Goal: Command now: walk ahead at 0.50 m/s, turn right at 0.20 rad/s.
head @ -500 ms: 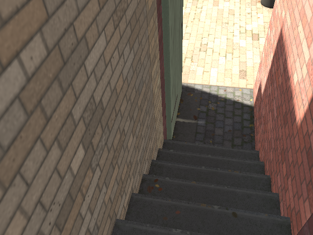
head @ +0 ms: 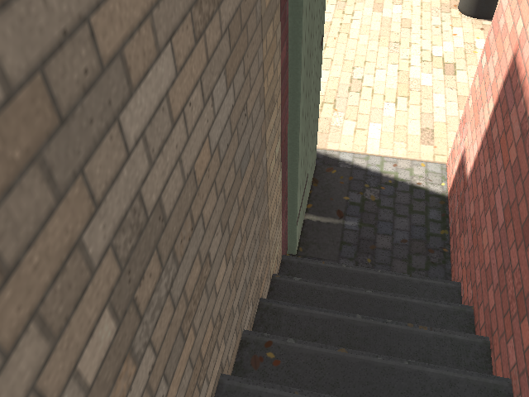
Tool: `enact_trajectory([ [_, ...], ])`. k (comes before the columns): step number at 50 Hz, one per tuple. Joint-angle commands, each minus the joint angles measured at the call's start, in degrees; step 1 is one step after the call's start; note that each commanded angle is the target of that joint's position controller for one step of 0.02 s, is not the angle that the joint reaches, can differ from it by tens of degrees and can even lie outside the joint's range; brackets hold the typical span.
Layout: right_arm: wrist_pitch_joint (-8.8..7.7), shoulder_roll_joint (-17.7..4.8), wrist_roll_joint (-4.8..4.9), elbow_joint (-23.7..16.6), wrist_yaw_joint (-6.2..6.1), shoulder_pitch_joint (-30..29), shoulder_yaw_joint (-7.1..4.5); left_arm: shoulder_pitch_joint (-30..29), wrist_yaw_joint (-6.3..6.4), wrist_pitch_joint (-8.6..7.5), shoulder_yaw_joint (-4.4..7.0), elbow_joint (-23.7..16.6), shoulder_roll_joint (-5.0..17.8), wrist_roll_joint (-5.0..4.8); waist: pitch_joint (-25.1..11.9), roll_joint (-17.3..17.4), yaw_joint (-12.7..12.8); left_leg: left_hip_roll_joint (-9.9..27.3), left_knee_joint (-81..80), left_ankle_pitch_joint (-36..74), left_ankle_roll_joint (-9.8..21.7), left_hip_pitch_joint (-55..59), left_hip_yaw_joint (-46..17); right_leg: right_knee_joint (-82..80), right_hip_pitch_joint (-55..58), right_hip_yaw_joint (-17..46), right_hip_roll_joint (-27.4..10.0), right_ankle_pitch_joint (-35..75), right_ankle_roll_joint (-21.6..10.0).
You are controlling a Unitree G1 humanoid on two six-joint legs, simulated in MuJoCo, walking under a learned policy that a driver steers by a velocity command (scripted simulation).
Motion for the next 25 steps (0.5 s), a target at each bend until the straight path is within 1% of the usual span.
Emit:
enact_trajectory([
  [1,-2.24,6.4,-0.42,-1.2,-0.88,0.2,2.66,0.1,1.6,-0.28,-1.01,-4.2,0.4,1.31,7.5,-2.1,3.2,20.8,-12.7,11.7,14.4,-5.4,-21.2,-25.5,-21.6,4.7,-11.2,24.8,-0.9],
  [2,-3.0,7.2,2.04,-3.9,-1.74,-5.6,3.36,0.4,0.6,0.12,0.55,-1.2,3.0,2.77,9.0,-2.1,3.1,15.5,-12.6,14.4,13.9,-20.4,-11.7,-40.3,-8.4,1.8,-10.4,35.2,-0.1],
  [3,-3.45,2.2,2.72,-3.6,-2.29,-2.9,2.23,-1.7,-0.47,0.41,1.38,-0.2,3.3,4.03,5.9,1.2,1.8,12.4,-10.4,14.4,13.7,-25.0,-7.3,-41.2,-0.2,-2.7,-8.0,36.5,0.7],
  [4,-3.72,-1.0,1.63,-0.9,-2.88,2.6,1.51,-0.1,-1.92,0.23,0.74,0.6,1.6,4.21,2.4,4.3,2.6,11.9,-7.4,15.1,13.2,-25.0,-8.5,-33.8,3.5,-4.2,-6.0,38.2,0.8],
  [5,-4.77,2.1,1.28,1.7,-4.14,7.3,2.06,-2.1,-1.58,0.01,-0.14,-1.0,0.4,3.93,-0.3,4.6,-0.2,12.4,-4.8,14.5,11.5,-10.6,-10.4,-45.0,-7.6,2.3,-8.7,44.1,0.5],
  [6,-4.76,2.5,0.41,3.3,-4.55,10.8,2.27,-5.7,-0.65,-0.24,-0.28,-1.6,1.2,3.39,1.3,3.7,-2.4,16.3,-1.9,15.5,12.0,-0.4,-13.7,-51.4,-16.6,4.9,-9.9,44.9,0.9],
  [7,-4.61,2.4,1.62,2.8,-4.92,10.3,2.36,-6.5,0.21,-0.57,-0.55,-0.2,2.4,1.65,1.9,-0.9,-3.1,15.1,2.7,11.5,9.9,0.8,-9.9,-64.6,-13.9,5.1,-10.4,57.4,1.9],
  [8,-4.18,1.4,1.01,3.9,-4.39,12.8,2.34,-8.3,0.5,-0.26,-0.81,-0.1,2.4,1.04,2.5,0.0,-3.3,16.3,4.0,8.1,10.6,-1.5,-11.7,-65.2,-10.4,3.7,-10.6,59.5,3.0],
  [9,-3.01,2.5,0.56,3.3,-3.55,12.1,2.64,-10.2,0.69,0.11,-0.36,-0.7,3.0,0.94,2.8,0.6,-3.6,15.3,3.9,4.3,10.1,-5.2,-9.0,-66.5,-4.1,0.1,-9.1,56.7,2.9],
  [10,-2.11,3.8,0.64,3.8,-2.92,12.7,2.99,-13.1,0.73,0.7,-0.13,-1.6,4.1,1.71,5.1,1.2,-4.2,15.6,4.5,0.5,10.0,-8.2,-9.8,-66.4,-2.2,-1.9,-8.0,54.7,2.4],
  [11,-1.56,4.1,0.44,4.2,-3.23,14.2,3.11,-16.9,0.8,0.63,-0.31,-2.8,3.7,1.53,7.4,1.2,-5.4,16.1,5.4,-0.9,9.1,-8.0,-9.6,-70.3,-0.7,-2.3,-8.2,54.6,2.5],
  [12,-1.22,4.3,0.47,5.0,-3.22,16.4,3.39,-19.1,1.01,0.55,-0.61,-3.6,2.5,1.01,8.2,0.0,-5.9,17.1,5.4,2.2,8.6,-7.1,-10.5,-71.7,0.5,-2.6,-8.2,54.0,2.5],
  [13,-0.91,2.4,0.8,5.5,-3.28,17.1,2.64,-22.8,1.11,0.26,-0.61,-4.9,2.5,0.44,9.0,0.3,-7.2,17.9,7.0,3.0,8.5,-2.2,-11.7,-75.7,-1.2,-2.6,-8.2,48.5,2.7],
  [14,-0.7,1.2,0.01,7.4,-3.29,19.1,2.08,-20.9,1.21,0.34,-1.02,-4.4,1.3,0.54,8.7,1.3,-7.1,20.0,10.2,5.9,9.0,3.2,-14.3,-73.2,-3.5,-0.7,-8.9,47.5,2.7],
  [15,-0.51,1.3,0.62,6.7,-3.61,17.7,1.86,-20.3,1.44,-0.07,-0.75,-4.5,2.8,0.52,9.9,-0.4,-6.9,20.6,11.9,9.6,8.4,6.6,-14.0,-75.6,-4.6,-2.0,-8.6,42.2,3.0],
  [16,-0.14,1.1,1.0,7.0,-4.06,17.9,1.42,-21.8,1.68,-0.17,-0.57,-4.9,3.1,0.63,10.5,-0.1,-8.0,20.8,13.4,12.3,8.1,9.3,-14.2,-78.2,-3.8,-3.5,-8.3,38.2,3.1],
  [17,0.21,0.5,0.72,6.6,-3.61,14.6,1.05,-16.7,2.15,-0.4,-0.5,-2.5,2.7,0.73,8.5,-0.1,-5.9,19.8,18.5,12.9,6.6,6.3,-10.0,-80.7,8.7,-4.4,-7.4,35.3,2.4],
  [18,0.6,-1.8,-0.63,7.4,-2.29,12.5,0.23,-5.3,2.29,-0.32,0.43,1.0,3.7,0.47,6.7,-0.5,-1.6,18.0,29.2,18.7,4.7,0.4,-6.0,-83.7,24.1,-6.9,-5.5,38.1,1.5],
  [19,1.43,-5.1,0.73,7.7,-0.75,10.7,-0.78,2.9,2.39,-0.74,2.51,4.2,7.1,-0.28,6.1,-6.8,2.0,12.3,42.5,16.9,3.7,-3.8,-0.9,-96.2,38.1,-13.3,-1.9,41.6,1.4],
  [20,1.25,-8.2,0.22,9.7,1.31,12.7,-1.92,16.8,2.41,-0.19,5.39,7.9,11.4,-0.89,4.2,-12.7,8.1,7.4,63.7,14.8,1.8,-16.5,1.2,-93.5,56.0,-14.5,-1.6,52.1,-2.7],
  [21,0.91,-1.7,0.52,7.7,3.93,15.9,-1.18,28.1,2.57,0.76,6.6,10.2,16.8,0.32,-12.7,-20.8,7.8,0.8,90.4,-28.2,-2.6,-31.7,0.8,-76.8,81.8,0.7,-14.4,80.5,-17.5],
  [22,-0.31,-0.9,1.72,0.4,3.95,5.6,-0.84,28.1,3.06,-0.13,7.55,10.2,16.6,1.4,-15.0,-11.5,10.2,1.3,91.5,-32.3,-2.2,-43.8,-4.1,-76.4,85.0,8.8,-16.8,75.1,-19.1],
  [23,-1.47,1.4,3.22,-5.9,3.01,-4.3,0.41,24.4,3.22,-0.54,6.17,11.2,10.7,2.33,-5.8,-3.5,9.2,4.5,85.9,-26.8,-1.9,-54.3,-7.8,-79.0,75.1,10.9,-19.9,60.8,-16.2],
  [24,-1.86,0.8,4.03,-8.3,1.17,-3.9,-0.11,13.6,2.61,-1.02,4.57,9.6,7.3,1.69,-0.9,0.9,2.4,6.8,75.3,-15.9,-1.5,-54.9,-13.5,-80.5,57.8,18.4,-22.7,35.5,-16.4],
  [25,-1.4,2.5,2.9,-5.8,-0.53,0.9,0.29,2.5,2.76,-1.68,2.34,5.5,0.9,0.56,4.1,5.6,-3.4,10.7,59.3,-4.3,1.1,-43.6,-14.4,-83.6,35.5,12.2,-19.9,29.0,-15.8],
])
